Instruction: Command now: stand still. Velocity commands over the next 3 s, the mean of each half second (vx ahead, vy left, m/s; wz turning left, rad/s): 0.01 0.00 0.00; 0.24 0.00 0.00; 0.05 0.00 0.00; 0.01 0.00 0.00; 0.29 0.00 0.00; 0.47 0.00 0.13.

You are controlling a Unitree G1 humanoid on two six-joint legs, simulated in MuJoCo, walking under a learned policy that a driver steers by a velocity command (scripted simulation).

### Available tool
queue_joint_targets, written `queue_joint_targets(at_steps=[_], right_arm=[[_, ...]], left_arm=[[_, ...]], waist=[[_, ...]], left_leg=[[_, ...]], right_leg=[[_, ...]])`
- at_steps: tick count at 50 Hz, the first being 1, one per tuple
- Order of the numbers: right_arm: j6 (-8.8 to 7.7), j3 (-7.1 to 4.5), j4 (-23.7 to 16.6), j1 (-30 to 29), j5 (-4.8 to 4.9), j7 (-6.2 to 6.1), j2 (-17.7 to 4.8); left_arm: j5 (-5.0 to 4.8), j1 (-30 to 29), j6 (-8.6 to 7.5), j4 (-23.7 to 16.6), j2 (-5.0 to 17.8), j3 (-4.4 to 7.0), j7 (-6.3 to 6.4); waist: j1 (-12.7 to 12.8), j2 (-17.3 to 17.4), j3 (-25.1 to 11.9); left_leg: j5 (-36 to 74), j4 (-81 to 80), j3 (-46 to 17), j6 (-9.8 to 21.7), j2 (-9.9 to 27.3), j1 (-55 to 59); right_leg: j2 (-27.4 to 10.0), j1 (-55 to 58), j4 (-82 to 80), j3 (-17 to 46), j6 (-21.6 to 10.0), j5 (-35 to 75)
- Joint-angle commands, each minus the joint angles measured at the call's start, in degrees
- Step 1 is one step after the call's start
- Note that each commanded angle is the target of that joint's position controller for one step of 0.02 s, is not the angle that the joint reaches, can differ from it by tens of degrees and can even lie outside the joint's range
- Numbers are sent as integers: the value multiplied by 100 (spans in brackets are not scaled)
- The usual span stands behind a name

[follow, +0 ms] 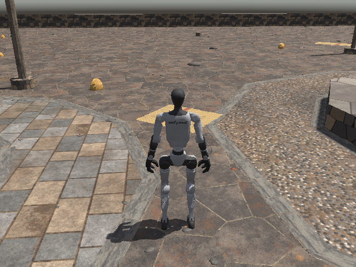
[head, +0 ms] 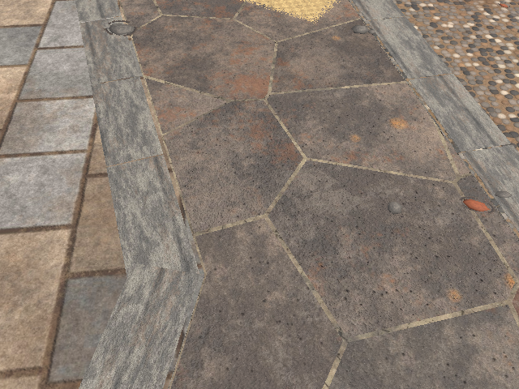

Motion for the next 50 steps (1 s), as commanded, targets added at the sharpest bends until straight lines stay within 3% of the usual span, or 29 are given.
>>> queue_joint_targets(at_steps=[1,21,23,25,27,29,30,32,33,34,35,36,37,38,39,40,41,44,45,47,50], right_arm=[[-45,-99,-113,156,3,-25,-597],[-33,-27,234,491,17,-36,-437],[-4,-48,317,633,56,-61,-459],[-10,-111,234,613,108,-90,-637],[-123,-178,240,881,167,-61,-784],[-213,-288,283,1095,197,-21,-1027],[-238,-290,212,965,189,-4,-996],[-250,-274,-21,376,234,44,-950],[-243,-261,-147,110,262,62,-894],[-278,-209,-257,-78,235,80,-684],[-372,-125,-454,-196,194,84,-322],[-484,-139,-585,-285,254,71,-383],[-553,-168,-560,-212,333,118,-495],[-596,-171,-468,-73,325,171,-493],[-625,-215,-427,-48,243,188,-551],[-626,-276,-437,-143,176,205,-648],[-598,-287,-446,-173,164,239,-576],[-467,-129,-673,-750,162,282,-91],[-441,-81,-775,-1014,151,275,-20],[-371,-89,-842,-1141,156,266,-174],[-309,-200,-719,-679,113,244,-568]], left_arm=[[-2,56,-43,-78,605,90,21],[-8,279,-47,311,484,-16,39],[-46,441,-36,391,451,-18,51],[-72,386,-85,306,526,13,58],[-78,235,-261,172,343,-23,0],[-112,165,-439,77,158,-58,-102],[-136,175,-495,54,186,-50,-147],[-190,651,-569,186,101,-53,-184],[-173,1118,-579,392,184,-3,-173],[-128,1705,-581,579,465,94,-157],[-153,2544,-602,721,1119,268,-168],[-54,2650,-696,681,1233,245,-234],[-28,2171,-777,525,823,124,-234],[-28,1810,-808,370,596,51,-245],[-27,1545,-786,267,575,16,-263],[-25,1454,-732,217,456,-38,-257],[2,1501,-651,211,336,-86,-226],[71,1450,-494,140,483,-130,-77],[78,1460,-471,127,609,-120,-38],[42,1622,-457,188,863,-62,-17],[-87,1247,-483,142,835,-29,-20]], waist=[[6,12,-68],[17,14,20],[18,79,-34],[-14,214,428],[-137,530,643],[-156,1067,576],[-75,998,635],[327,931,707],[527,718,678],[693,84,465],[890,-1469,114],[832,-1595,134],[529,-812,433],[357,-571,492],[207,-372,456],[161,-360,400],[139,-451,272],[146,-499,231],[191,-541,194],[204,-753,10],[-196,-768,-189]], left_leg=[[686,-534,-110,75,118,-265],[621,-577,-101,119,68,-319],[-934,-596,-52,223,-44,-363],[-2595,-750,-417,497,153,-755],[-3065,-1108,-1254,847,707,-620],[-3255,-1708,-2457,1316,1570,-430],[-3128,-1817,-2630,1390,1711,-655],[-2650,-1574,-1973,1115,1381,-1268],[-2144,-1149,-1422,883,966,-1684],[-1266,12,-755,602,498,-2164],[-820,2045,269,228,-195,-3087],[-1552,3378,-160,258,-266,-3756],[-1215,4119,-498,382,81,-4189],[-739,4268,-491,464,221,-4228],[-390,4101,-390,471,347,-4138],[-161,3796,-277,433,434,-3926],[-3,3513,-120,363,423,-3596],[622,2008,283,122,188,-2658],[867,1424,399,93,58,-2194],[1226,937,429,100,-110,-1548],[1618,383,153,386,-142,-881]], right_leg=[[-151,134,-438,135,-128,890],[-120,34,-473,42,-86,767],[82,-56,-335,-162,-150,-737],[136,-703,-100,-182,-304,-2197],[91,-1240,389,-218,-343,-1885],[50,-1420,1359,-440,-338,-1005],[-66,-1303,1489,-357,-428,-1010],[-49,-303,400,-464,-621,-1053],[58,558,-229,-465,-603,-643],[-377,1336,-597,315,-652,-570],[-1520,2131,-1549,2369,-1206,-1426],[-2283,2092,-1951,3906,-1748,-1525],[-2258,2030,-1839,3550,-1707,-1267],[-1984,1919,-1739,2774,-1490,-279],[-1771,1835,-1663,2091,-1290,953],[-1583,1757,-1572,1459,-1089,2286],[-1370,1620,-1529,977,-956,3035],[-940,880,-1498,121,-859,3985],[-833,597,-1480,-41,-833,4039],[-947,474,-1371,4,-864,4175],[-1120,703,-877,132,-712,4418]])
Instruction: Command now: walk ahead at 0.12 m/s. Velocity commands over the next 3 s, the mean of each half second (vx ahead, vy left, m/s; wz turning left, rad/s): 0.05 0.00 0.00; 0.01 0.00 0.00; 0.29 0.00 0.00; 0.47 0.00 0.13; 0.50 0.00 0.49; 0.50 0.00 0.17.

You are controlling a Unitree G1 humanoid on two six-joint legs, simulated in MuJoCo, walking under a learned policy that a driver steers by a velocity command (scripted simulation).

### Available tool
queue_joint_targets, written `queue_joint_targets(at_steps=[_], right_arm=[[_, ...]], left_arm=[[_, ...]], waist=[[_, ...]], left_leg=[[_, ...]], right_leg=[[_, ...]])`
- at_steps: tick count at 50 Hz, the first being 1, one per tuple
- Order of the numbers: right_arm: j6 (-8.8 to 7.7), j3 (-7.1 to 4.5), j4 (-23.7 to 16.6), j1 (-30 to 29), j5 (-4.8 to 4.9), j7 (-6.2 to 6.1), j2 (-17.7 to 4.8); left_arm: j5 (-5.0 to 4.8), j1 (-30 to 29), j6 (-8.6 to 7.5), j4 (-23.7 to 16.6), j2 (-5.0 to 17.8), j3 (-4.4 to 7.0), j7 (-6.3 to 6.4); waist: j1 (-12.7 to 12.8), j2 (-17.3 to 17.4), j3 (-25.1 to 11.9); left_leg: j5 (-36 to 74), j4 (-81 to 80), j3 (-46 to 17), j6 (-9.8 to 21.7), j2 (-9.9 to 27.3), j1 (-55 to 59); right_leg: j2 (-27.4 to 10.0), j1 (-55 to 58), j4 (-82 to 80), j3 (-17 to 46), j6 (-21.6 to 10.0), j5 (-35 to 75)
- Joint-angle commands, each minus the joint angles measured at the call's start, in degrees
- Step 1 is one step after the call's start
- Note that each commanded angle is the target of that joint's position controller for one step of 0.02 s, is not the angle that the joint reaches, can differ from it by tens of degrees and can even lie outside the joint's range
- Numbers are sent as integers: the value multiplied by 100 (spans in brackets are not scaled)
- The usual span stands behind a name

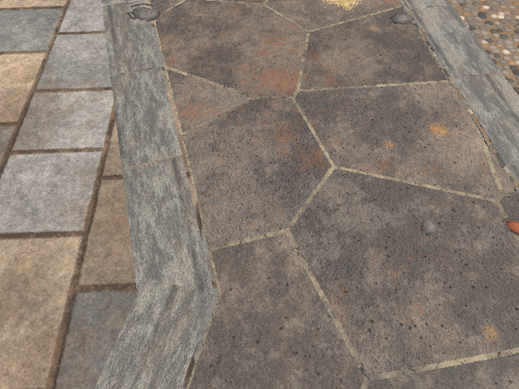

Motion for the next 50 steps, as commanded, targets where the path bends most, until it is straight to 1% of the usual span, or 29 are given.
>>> queue_joint_targets(at_steps=[1,2,3,4,5,6,7,8,9,10,11,12,13,14,15,16,17,18,19,20,21,22,23,25,29,32,40,50], right_arm=[[12,-201,35,832,-86,-34,-664],[-2,-278,139,1132,-127,-57,-854],[9,-340,207,1547,-204,-80,-1198],[59,-256,291,1762,-295,-66,-1056],[58,-137,282,1579,-189,4,-685],[41,-105,183,956,-88,18,-634],[29,-65,90,524,-95,13,-548],[19,-26,57,253,-138,9,-474],[28,-30,66,116,-189,-6,-513],[56,-46,86,86,-232,-26,-552],[77,-49,106,140,-270,-61,-562],[96,-52,122,201,-275,-98,-574],[120,-59,121,212,-240,-129,-603],[149,-65,110,148,-181,-155,-632],[181,-67,116,99,-120,-172,-639],[199,-49,179,211,-80,-177,-570],[205,-25,272,381,-94,-166,-491],[225,-49,294,506,-132,-163,-532],[252,-69,274,522,-140,-195,-525],[251,-62,305,537,-156,-225,-496],[247,-62,334,623,-150,-243,-457],[246,-61,386,719,-155,-258,-441],[240,-65,440,803,-158,-257,-454],[226,-58,499,835,-144,-239,-406],[233,-59,569,828,-112,-212,-407],[266,-63,634,866,-97,-215,-414],[351,-86,773,876,-80,-257,-443],[389,-119,900,775,-80,-284,-415]], left_arm=[[-88,-321,-43,-243,990,189,38],[-40,-163,-42,-214,953,184,8],[136,191,-64,-245,783,134,-15],[90,959,-26,-68,169,-26,-23],[10,764,24,-32,412,48,-41],[-84,321,86,-175,582,110,-29],[-87,-56,153,-246,622,140,27],[-55,-237,234,-277,633,184,90],[-29,-228,301,-296,595,195,139],[-17,-243,335,-302,531,190,175],[-10,-259,353,-296,478,185,208],[2,-297,372,-295,450,179,228],[9,-339,399,-286,447,178,227],[17,-327,424,-251,450,187,208],[46,-307,443,-210,446,194,173],[117,-372,467,-215,498,207,140],[187,-481,480,-291,587,209,128],[156,-596,476,-347,824,243,141],[74,-667,428,-269,963,295,131],[63,-797,348,-276,792,265,123],[78,-897,274,-266,702,252,117],[69,-978,211,-275,697,263,109],[57,-993,158,-281,639,256,101],[26,-877,111,-237,626,256,88],[20,-714,125,-185,630,251,82],[12,-653,152,-165,626,245,81],[12,-594,209,-136,541,234,89],[21,-568,241,-106,463,241,118]], waist=[[-789,-792,-336],[-899,-526,-551],[-813,135,-1200],[-586,1285,-2140],[-571,874,-2101],[-447,590,-1303],[-376,261,-857],[-277,152,-554],[-151,278,-446],[-115,383,-403],[-115,447,-452],[-130,459,-554],[-132,435,-646],[-73,393,-665],[-8,387,-591],[-14,334,-459],[-65,202,-202],[-245,-49,95],[-339,-526,285],[-359,-651,297],[-426,-753,200],[-468,-767,115],[-476,-655,19],[-438,-467,-114],[-375,-294,-274],[-369,-211,-313],[-385,-179,-226],[-394,-205,-101]], left_leg=[[718,-704,80,287,-301,1703],[1708,-954,-23,401,-164,2342],[4037,-431,-881,716,705,3739],[4838,-706,-2395,1809,2074,4599],[3737,-1169,-2839,1866,1985,3940],[2435,-1432,-2383,1637,1798,3152],[1558,-1669,-2057,1404,1561,2523],[1042,-1859,-1732,1238,1370,1909],[601,-1985,-1471,1099,1179,1462],[319,-2060,-1320,1037,1029,1236],[194,-2088,-1246,1059,970,1176],[-84,-2107,-1249,1087,963,1192],[-562,-2145,-1270,1085,959,1177],[-1173,-2185,-1237,1025,915,1036],[-1833,-2226,-1167,905,838,788],[-2501,-2289,-1105,686,721,545],[-2977,-2304,-1031,413,599,366],[-2971,-2242,-834,209,379,404],[-2483,-2005,-492,87,111,952],[-1996,-1702,-439,71,70,1402],[-1602,-1516,-386,118,48,1671],[-1295,-1392,-349,165,38,1834],[-1045,-1308,-312,202,23,1878],[-640,-1227,-307,247,37,1927],[124,-1061,-290,253,55,2050],[453,-975,-289,252,64,2153],[716,-919,-325,232,88,2272],[482,-996,-357,208,93,2266]], right_leg=[[-1120,-589,719,426,-438,5083],[-857,-700,1335,314,-260,4680],[-458,-1547,2413,156,-28,2736],[81,-2274,4150,133,287,-1101],[45,-2211,4873,711,407,-1951],[-146,-2567,5106,655,442,-1818],[-303,-2650,4998,562,460,-1534],[-437,-2526,4651,547,482,-1302],[-531,-2208,4166,537,481,-1106],[-495,-1981,3654,438,477,-1045],[-451,-1811,3229,363,477,-1036],[-436,-1651,2834,331,460,-917],[-419,-1459,2441,293,428,-560],[-391,-1183,1989,222,376,59],[-335,-858,1550,132,298,648],[-323,-666,1321,120,200,868],[-493,-706,1015,302,69,866],[-627,-1126,811,419,-85,229],[-543,-1903,653,440,-179,-576],[-534,-2207,438,466,-138,-668],[-562,-2267,337,487,-66,-496],[-557,-2238,320,490,-8,-254],[-554,-2107,357,482,23,-13],[-521,-1882,486,434,29,432],[-474,-1626,644,360,9,1101],[-453,-1553,690,326,9,1366],[-404,-1486,674,255,24,1590],[-367,-1485,577,196,45,1296]])
Over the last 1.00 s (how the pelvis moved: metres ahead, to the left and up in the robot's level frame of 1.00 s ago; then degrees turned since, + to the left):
0.15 -0.01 0.00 0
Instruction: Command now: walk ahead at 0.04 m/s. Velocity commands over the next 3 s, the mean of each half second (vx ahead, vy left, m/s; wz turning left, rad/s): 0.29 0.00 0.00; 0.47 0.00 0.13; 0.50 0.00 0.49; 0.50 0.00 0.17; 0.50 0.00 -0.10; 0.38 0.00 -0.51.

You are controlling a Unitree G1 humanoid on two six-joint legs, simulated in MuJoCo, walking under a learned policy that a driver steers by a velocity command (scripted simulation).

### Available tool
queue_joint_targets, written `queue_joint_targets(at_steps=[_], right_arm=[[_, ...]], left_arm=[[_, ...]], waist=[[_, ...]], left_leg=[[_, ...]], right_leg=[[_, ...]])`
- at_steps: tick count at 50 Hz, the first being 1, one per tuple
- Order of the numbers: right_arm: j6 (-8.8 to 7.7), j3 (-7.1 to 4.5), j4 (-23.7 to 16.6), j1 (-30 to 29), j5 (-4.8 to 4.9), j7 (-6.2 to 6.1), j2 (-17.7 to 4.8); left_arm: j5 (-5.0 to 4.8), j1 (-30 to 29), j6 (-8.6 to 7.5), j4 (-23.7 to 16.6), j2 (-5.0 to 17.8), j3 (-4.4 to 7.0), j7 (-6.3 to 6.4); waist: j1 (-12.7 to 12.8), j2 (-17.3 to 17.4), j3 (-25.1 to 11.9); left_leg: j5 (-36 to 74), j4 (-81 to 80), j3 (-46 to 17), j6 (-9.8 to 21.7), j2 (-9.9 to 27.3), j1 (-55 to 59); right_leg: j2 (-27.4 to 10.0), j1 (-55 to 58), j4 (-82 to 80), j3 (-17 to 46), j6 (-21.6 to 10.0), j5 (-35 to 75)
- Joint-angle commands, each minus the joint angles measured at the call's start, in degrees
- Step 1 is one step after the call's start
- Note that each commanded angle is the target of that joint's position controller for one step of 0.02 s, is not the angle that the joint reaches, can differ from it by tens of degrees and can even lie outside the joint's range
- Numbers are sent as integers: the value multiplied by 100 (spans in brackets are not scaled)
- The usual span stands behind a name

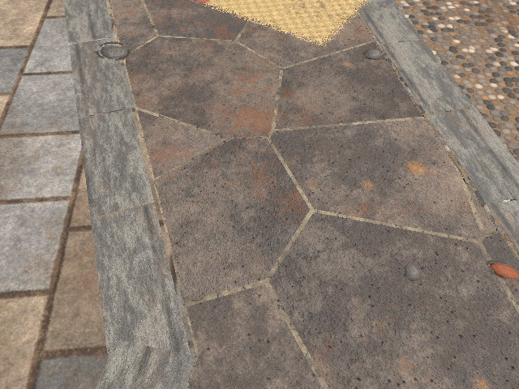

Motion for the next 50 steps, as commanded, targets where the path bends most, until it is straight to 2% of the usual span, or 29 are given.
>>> queue_joint_targets(at_steps=[1,3,5,8,10,13,15,16,17,18,19,20,21,22,24,28,30,33,35,37,38,39,40,41,42,43,44,46,50], right_arm=[[-25,-93,-50,198,-2,-19,-510],[-17,-150,-7,255,67,-26,-600],[-129,-161,-75,201,94,-14,-609],[-419,-167,-133,284,157,78,-536],[-576,-149,-225,187,168,157,-436],[-787,-95,-469,-116,174,277,-257],[-867,-135,-447,50,178,342,-395],[-897,-197,-295,552,207,372,-499],[-920,-329,112,1795,223,401,-717],[-812,-505,517,3227,82,382,-1308],[-732,-274,390,2822,41,407,-905],[-721,-183,274,2451,25,388,-688],[-725,-89,144,2051,-1,365,-520],[-708,-13,77,1760,13,363,-495],[-636,80,-11,1496,2,330,-382],[-576,95,-114,1553,-70,110,-606],[-603,28,-74,1893,-9,46,-831],[-609,-47,-18,2027,81,28,-896],[-559,-115,-63,1948,33,34,-979],[-438,-151,-150,1772,-60,63,-1006],[-434,-85,-296,1641,-116,113,-857],[-517,148,-348,2513,-73,204,35],[-676,80,-207,2379,92,265,-303],[-739,-76,-492,1674,274,271,-811],[-738,-105,-648,1229,296,224,-894],[-671,-146,-683,1091,228,162,-817],[-554,-181,-630,1318,173,120,-680],[-366,-169,-557,1641,177,84,-366],[-251,-284,-909,976,97,35,-568]], left_arm=[[-5,559,-9,20,459,80,26],[-68,548,2,-13,567,127,48],[-121,553,-89,-142,586,137,66],[-177,768,-337,-187,584,148,13],[-199,1020,-449,-187,653,176,-42],[-240,1398,-545,-114,1020,277,-101],[-191,1316,-554,-219,969,282,-130],[-143,1006,-550,-358,954,275,-155],[-84,194,-569,-670,882,236,-197],[-47,-332,-698,-969,721,206,-222],[-32,19,-774,-909,510,162,-289],[-226,-145,-784,-1030,425,133,-315],[-364,-419,-751,-1162,504,137,-314],[-347,-544,-714,-1241,470,141,-299],[-191,-401,-613,-1266,538,196,-270],[-110,-1318,-560,-1710,314,98,-284],[-151,-1962,-540,-1957,255,53,-321],[-212,-2275,-535,-2170,528,108,-418],[-194,-1954,-550,-2127,798,221,-451],[-208,-626,-509,-1744,1192,418,-411],[-150,398,-480,-1515,1439,502,-354],[34,1052,-495,-1353,1907,591,-365],[40,1076,-485,-1282,1362,446,-377],[-34,394,-518,-1350,1148,360,-363],[-58,-241,-555,-1458,961,285,-365],[-23,-603,-610,-1452,804,232,-403],[31,-813,-658,-1419,702,197,-431],[49,-817,-676,-1279,684,211,-459],[102,-515,-700,-1096,1025,300,-314]], waist=[[2,-57,-230],[-22,-136,75],[14,-60,573],[31,-149,704],[114,-343,629],[132,-1108,657],[20,-788,467],[-273,-590,226],[-964,-108,-241],[-1439,1363,-735],[-853,1429,-754],[-702,968,-381],[-502,344,34],[-340,20,356],[-81,120,460],[-192,309,620],[-366,426,601],[-257,496,554],[33,611,113],[727,774,-746],[1137,563,-1409],[719,-1052,-2585],[851,-1076,-2829],[692,-901,-1509],[452,-382,-843],[219,-129,-455],[-53,-298,-322],[-238,-465,-177],[-215,-334,97]], left_leg=[[732,-309,-241,233,226,617],[-1608,-205,-150,325,60,219],[-2707,-275,-416,459,201,-353],[-2432,-58,-683,591,385,-617],[-2038,290,-546,590,276,-961],[-753,1320,125,453,30,-2004],[-107,1322,93,484,94,-1867],[448,1092,67,523,29,-1027],[1141,313,-507,795,106,1054],[1821,-501,-2418,1215,1126,3006],[3227,-681,-3484,1393,1911,3306],[2483,-865,-3731,1648,2207,2854],[2173,-1005,-3239,1622,2170,2583],[2205,-1189,-2628,1460,1987,2171],[2195,-1539,-1705,1035,1423,1482],[2468,-2153,-595,787,735,308],[2364,-2464,-634,830,861,402],[2878,-2238,-634,767,1208,1380],[4520,-1557,-590,640,1373,2009],[5843,146,-399,482,1206,2032],[4596,1667,-453,384,1008,726],[471,4256,-349,40,-86,-1576],[-1807,5154,-1183,185,-252,-2168],[-1495,5337,-1034,275,101,-2662],[-884,5050,-842,298,465,-2497],[-574,4696,-736,281,656,-2224],[-386,4399,-779,275,849,-1792],[-383,4160,-721,218,921,-1439],[582,3535,-904,45,990,-2374]], right_leg=[[-119,-493,-510,89,-116,576],[-64,-821,-428,116,-338,-1217],[-218,-1209,-426,376,-566,-2206],[-506,-1218,-345,828,-816,-2127],[-702,-836,-490,1231,-1015,-2000],[-1671,319,-920,2556,-1472,-616],[-1629,491,-369,2269,-1341,794],[-1286,81,219,1731,-1136,1741],[-560,-1263,1604,798,-731,3172],[238,-3047,4292,-26,-215,2146],[360,-4102,5004,491,-265,-1062],[118,-4644,5563,756,-394,-1119],[-163,-5013,5767,670,-462,-814],[-400,-5144,5507,521,-452,-427],[-631,-4563,4706,260,-360,191],[-344,-3147,2159,-293,-86,1826],[-124,-2639,1175,-429,-81,2229],[-52,-2587,323,-226,-286,2326],[128,-2094,238,-235,-472,2041],[361,-503,232,-354,-765,1684],[-352,1375,476,394,-1084,1653],[-2120,3630,159,3229,-2132,658],[-2358,3426,-881,4563,-2147,-153],[-2178,2271,-1138,3590,-1752,-391],[-1970,1104,-1402,2704,-1513,-133],[-1754,219,-1643,2096,-1331,239],[-1514,-361,-1837,1505,-1160,453],[-1365,-1003,-2114,888,-1130,570],[-1441,-856,-2384,326,-1236,864]])
Over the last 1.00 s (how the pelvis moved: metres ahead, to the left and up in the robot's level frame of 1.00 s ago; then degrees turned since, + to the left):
0.12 0.00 0.00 1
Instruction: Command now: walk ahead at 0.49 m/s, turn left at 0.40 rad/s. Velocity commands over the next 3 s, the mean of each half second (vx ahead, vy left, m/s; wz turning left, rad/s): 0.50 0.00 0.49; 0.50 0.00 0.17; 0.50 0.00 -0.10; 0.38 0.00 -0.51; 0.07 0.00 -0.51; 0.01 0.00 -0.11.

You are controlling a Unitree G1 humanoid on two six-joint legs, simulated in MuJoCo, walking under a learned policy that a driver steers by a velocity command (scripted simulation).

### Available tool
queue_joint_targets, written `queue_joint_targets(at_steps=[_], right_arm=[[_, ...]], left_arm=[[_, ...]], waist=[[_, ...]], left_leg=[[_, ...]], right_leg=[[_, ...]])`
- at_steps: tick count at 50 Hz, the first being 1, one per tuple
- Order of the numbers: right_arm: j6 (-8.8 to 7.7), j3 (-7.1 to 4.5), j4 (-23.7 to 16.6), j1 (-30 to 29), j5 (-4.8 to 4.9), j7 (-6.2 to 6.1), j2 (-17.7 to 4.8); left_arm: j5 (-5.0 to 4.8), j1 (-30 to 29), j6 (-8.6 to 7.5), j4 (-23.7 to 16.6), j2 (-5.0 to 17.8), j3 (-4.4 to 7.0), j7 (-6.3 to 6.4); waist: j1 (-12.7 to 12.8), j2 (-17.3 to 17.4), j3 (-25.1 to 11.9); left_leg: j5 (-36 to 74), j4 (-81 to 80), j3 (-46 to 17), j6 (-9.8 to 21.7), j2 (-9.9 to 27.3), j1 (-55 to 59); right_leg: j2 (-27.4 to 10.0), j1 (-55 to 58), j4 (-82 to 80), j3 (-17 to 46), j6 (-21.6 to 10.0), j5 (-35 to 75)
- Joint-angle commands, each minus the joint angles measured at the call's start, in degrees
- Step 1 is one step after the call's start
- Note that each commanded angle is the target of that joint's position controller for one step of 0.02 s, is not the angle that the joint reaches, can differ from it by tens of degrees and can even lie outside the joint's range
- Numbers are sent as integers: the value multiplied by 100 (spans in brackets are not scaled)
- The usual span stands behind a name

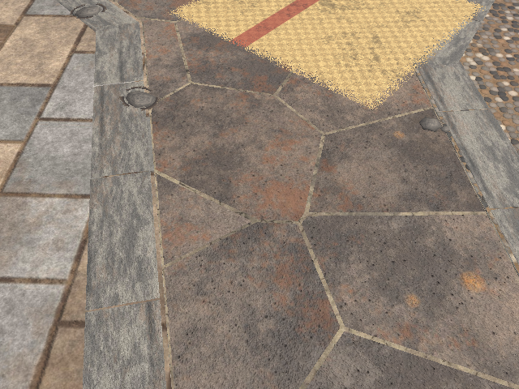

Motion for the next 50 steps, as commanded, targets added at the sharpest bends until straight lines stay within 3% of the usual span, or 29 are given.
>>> queue_joint_targets(at_steps=[1,6,11,12,14,15,16,17,18,19,20,21,22,23,26,28,32,34,37,40,41,42,43,44,45,46,47,48,50], right_arm=[[48,-125,-214,310,-50,-8,-294],[-55,-78,-526,-621,-73,183,-130],[-49,11,-1052,-1428,-47,386,-53],[-44,3,-1144,-1454,-36,424,-94],[-28,-83,-1236,-1173,-23,471,-295],[-24,-195,-1153,-610,-8,475,-492],[-27,-398,-919,339,12,432,-851],[18,-629,-742,1251,9,294,-1491],[-20,-672,-891,986,10,279,-1973],[-69,-501,-968,1211,-88,307,-1472],[-117,-412,-919,1097,-134,304,-1110],[-153,-354,-997,669,-94,310,-922],[-158,-272,-1102,224,-96,292,-648],[-161,-214,-1214,-33,-155,273,-517],[-218,-234,-1169,61,-131,205,-677],[-228,-253,-1081,255,-114,131,-777],[-204,-231,-971,485,-96,75,-797],[-210,-230,-870,677,-94,82,-829],[-173,-235,-722,883,-80,72,-842],[-97,-271,-674,830,-84,21,-936],[-74,-281,-697,728,-94,17,-993],[-46,-252,-723,617,-107,24,-962],[-37,-159,-814,584,-160,34,-779],[-132,-9,-857,1410,-130,72,-239],[-240,9,-774,1373,-55,111,-388],[-299,-90,-901,828,53,144,-812],[-325,-77,-1031,350,47,140,-846],[-318,-92,-1090,105,-42,121,-792],[-211,-123,-1033,325,-102,94,-657]], left_arm=[[34,-390,-124,-344,729,132,124],[-16,4,-48,-296,873,146,269],[-119,514,152,-190,1039,226,280],[-146,500,195,-205,1083,249,276],[-175,290,264,-310,1239,298,287],[-182,165,311,-363,1305,313,299],[-192,92,345,-420,1264,280,308],[-77,170,295,-587,1076,192,308],[-16,476,64,-940,286,-39,227],[-245,-130,-211,-1041,791,39,138],[-408,-541,-308,-1176,891,67,103],[-310,-558,-333,-1141,836,54,137],[-163,-508,-282,-1044,917,116,180],[-143,-350,-188,-1003,926,148,170],[-66,-302,25,-1020,724,129,160],[-38,-684,65,-1153,643,94,174],[-89,-1412,13,-1317,504,21,102],[-136,-1731,-13,-1399,502,-2,52],[-150,-1990,-66,-1538,623,11,-36],[-144,-1729,-111,-1538,781,57,-106],[-141,-1393,-115,-1461,890,108,-98],[-126,-673,-112,-1251,1063,207,-70],[-55,310,-100,-1050,1319,284,-36],[25,1009,-68,-913,1805,417,-20],[-104,1126,-42,-817,1386,301,-63],[-183,675,-25,-889,1087,205,-47],[-147,231,11,-1003,933,150,-26],[-87,-102,24,-1042,828,100,-36],[-11,-323,-11,-1052,686,34,-60]], waist=[[-287,-471,188],[34,-357,303],[333,-345,543],[293,-407,530],[15,-638,208],[-334,-712,-170],[-832,-589,-708],[-1116,174,-1324],[-444,1471,-1905],[-839,676,-2231],[-837,464,-1559],[-546,-89,-1036],[-307,-156,-836],[-118,-66,-691],[17,-93,-475],[-91,-41,-279],[-397,158,-84],[-550,226,61],[-603,249,206],[-367,359,91],[-168,428,-128],[216,356,-579],[609,82,-1360],[407,-1356,-2241],[499,-1805,-2493],[514,-1262,-1489],[403,-685,-899],[216,-393,-436],[-101,-604,-285]], left_leg=[[898,-341,-380,-103,225,-262],[1894,-1844,121,-142,123,-394],[1122,-2644,536,32,32,-717],[797,-2723,646,107,-38,-638],[192,-2800,1018,319,-402,135],[78,-2887,1209,463,-700,969],[440,-3255,1259,678,-1032,2384],[401,-3399,-281,1082,-140,4218],[-523,-4357,-3827,2221,1220,5872],[-412,-4911,-4242,2094,1339,6111],[190,-4778,-3251,1816,1140,5718],[839,-4732,-2434,1602,865,4792],[1349,-4784,-1824,1430,670,4033],[1671,-4934,-1548,1393,548,3483],[2384,-5267,-1041,1422,411,2877],[2572,-5392,-739,1342,307,2826],[1994,-5443,-284,1001,29,2820],[1507,-5485,-377,972,142,2929],[1633,-5212,-596,949,476,3646],[2559,-4769,-669,771,680,4175],[3502,-4378,-595,698,602,4199],[4278,-3540,-391,583,329,4052],[3497,-2143,-181,412,24,3193],[784,220,145,-63,-922,928],[-1942,1017,-454,-58,-1143,-64],[-1668,1382,-483,-2,-751,-650],[-1114,1153,-244,43,-422,-608],[-748,714,-106,30,-203,-423],[-384,193,-98,5,50,174]], right_leg=[[-1779,-448,-1357,964,-796,-89],[-1723,221,-1274,218,-577,391],[-2057,1340,-801,-62,-509,836],[-2112,1487,-611,-119,-465,1197],[-2114,1560,159,-329,-318,3178],[-2021,1456,1035,-472,-214,4220],[-1759,986,2336,-648,-4,4414],[-1500,-581,4252,-675,312,2512],[-144,-3038,6293,141,655,-2275],[-285,-3657,6623,1359,449,-2368],[-529,-4030,6473,1323,288,-1941],[-812,-3802,5905,1314,241,-1477],[-1040,-3336,5388,1281,258,-1212],[-1160,-2928,5175,1288,285,-1047],[-1174,-2693,4490,1135,501,-651],[-1137,-2905,3768,1057,629,-43],[-859,-2614,2060,891,586,1430],[-747,-2527,1637,849,526,1721],[-694,-2865,1286,937,324,1387],[-582,-2590,1105,901,69,695],[-408,-2049,1083,749,-34,485],[-242,-1026,990,592,-193,615],[-844,621,1264,1189,-506,874],[-2252,2893,1008,3729,-1443,31],[-2550,3286,105,5275,-1628,-883],[-2389,2594,11,4550,-1303,-1457],[-2169,1666,-111,3778,-1081,-1263],[-1954,795,-297,3255,-998,-747],[-1649,15,-607,2663,-921,-57]])
Over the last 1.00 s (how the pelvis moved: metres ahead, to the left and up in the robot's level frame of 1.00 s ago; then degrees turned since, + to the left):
0.39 -0.02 0.01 6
